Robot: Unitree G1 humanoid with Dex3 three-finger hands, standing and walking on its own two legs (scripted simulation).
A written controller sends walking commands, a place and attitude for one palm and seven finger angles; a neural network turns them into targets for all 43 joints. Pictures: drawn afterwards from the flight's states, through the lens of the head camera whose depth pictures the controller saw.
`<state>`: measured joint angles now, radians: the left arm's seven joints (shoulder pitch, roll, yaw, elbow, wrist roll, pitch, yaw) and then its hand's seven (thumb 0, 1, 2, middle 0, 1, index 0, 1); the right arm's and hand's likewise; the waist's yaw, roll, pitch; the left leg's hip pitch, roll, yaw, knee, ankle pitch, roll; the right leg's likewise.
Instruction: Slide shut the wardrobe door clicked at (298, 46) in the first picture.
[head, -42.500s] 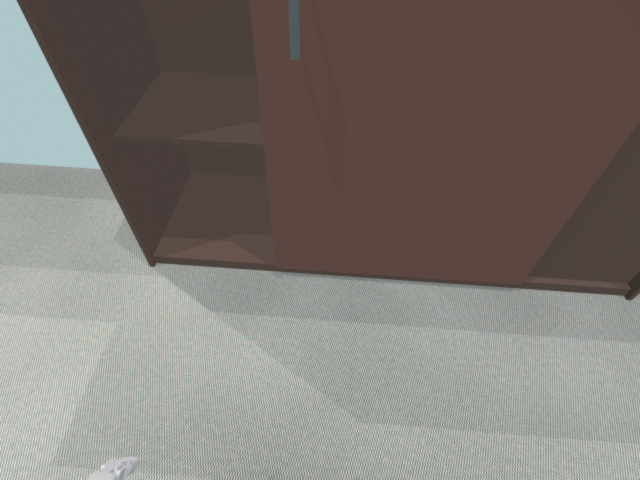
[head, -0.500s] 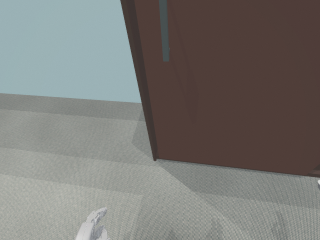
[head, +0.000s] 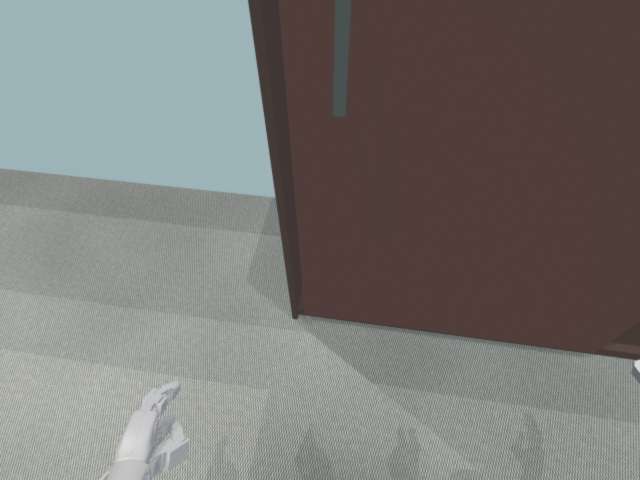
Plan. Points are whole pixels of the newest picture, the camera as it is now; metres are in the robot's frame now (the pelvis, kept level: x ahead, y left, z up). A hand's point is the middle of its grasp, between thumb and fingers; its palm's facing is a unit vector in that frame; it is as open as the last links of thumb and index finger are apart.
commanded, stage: stop stepping back and stand still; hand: right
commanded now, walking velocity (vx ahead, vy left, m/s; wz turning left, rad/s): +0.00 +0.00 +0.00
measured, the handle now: (343, 38) +0.65 -0.01 +0.22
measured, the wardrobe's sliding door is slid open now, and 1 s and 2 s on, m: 0.02 0.02 0.02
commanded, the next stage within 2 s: let the arm hang, fingers relaxed in 0.60 s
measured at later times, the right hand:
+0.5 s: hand out of the picture +0.18 -0.30 +0.15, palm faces +0.44 +0.80 -0.40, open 7.4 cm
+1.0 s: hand out of the picture +0.04 -0.20 -0.17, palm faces -0.01 +0.99 -0.15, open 7.3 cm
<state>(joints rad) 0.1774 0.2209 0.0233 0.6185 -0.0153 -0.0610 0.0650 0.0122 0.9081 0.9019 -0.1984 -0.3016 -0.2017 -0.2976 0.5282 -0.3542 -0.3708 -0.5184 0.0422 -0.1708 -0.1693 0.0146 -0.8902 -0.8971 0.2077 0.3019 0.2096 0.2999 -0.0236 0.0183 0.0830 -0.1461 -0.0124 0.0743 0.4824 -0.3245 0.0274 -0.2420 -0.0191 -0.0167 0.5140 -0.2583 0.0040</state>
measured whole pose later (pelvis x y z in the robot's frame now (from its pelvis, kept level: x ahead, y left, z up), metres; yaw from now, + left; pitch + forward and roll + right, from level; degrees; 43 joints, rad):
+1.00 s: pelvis -0.03 -0.03 -0.01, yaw -2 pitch +0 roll +1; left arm 0.20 0.25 -0.02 0.88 0.02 0.00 -0.01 0.01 0.91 0.90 -0.20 -0.30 -0.20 -0.30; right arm 0.28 -0.18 0.02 0.80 -0.01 0.06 0.00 0.01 -0.92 -0.90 0.20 0.30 0.20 0.30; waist 0.03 0.03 0.06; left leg -0.24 0.05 0.09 0.57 -0.33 -0.02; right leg -0.34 0.04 0.00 0.58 -0.24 -0.05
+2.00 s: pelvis +0.00 -0.03 +0.01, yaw -1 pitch -1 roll +0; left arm 0.24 0.16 -0.01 1.13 0.02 0.00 0.03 0.01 0.92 0.90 -0.20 -0.30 -0.20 -0.30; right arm 0.24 -0.16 0.00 1.14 0.00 -0.01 -0.03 0.00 -0.91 -0.90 0.20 0.30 0.20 0.30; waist 0.01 -0.01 0.07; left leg -0.10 0.04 0.08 0.39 -0.27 -0.01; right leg -0.20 0.04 -0.01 0.41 -0.20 -0.04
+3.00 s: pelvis +0.01 -0.02 +0.01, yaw -1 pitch -1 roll +0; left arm 0.23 0.16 -0.01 1.14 0.01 0.00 0.03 0.00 0.91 0.90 -0.20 -0.30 -0.20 -0.30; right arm 0.25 -0.16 0.00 1.14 0.00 -0.01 -0.03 0.00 -0.91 -0.90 0.20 0.30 0.20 0.30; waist 0.01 -0.01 0.08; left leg -0.08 0.03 0.08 0.37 -0.28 0.00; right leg -0.18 0.03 -0.02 0.40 -0.21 -0.03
